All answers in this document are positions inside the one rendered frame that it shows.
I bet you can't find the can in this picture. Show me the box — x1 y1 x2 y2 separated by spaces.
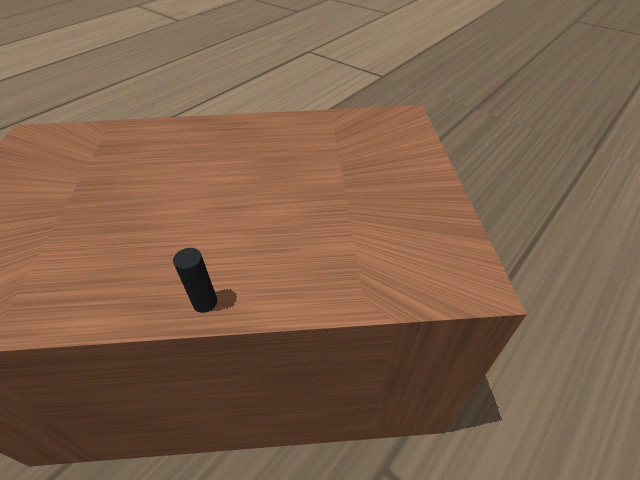
173 248 217 313

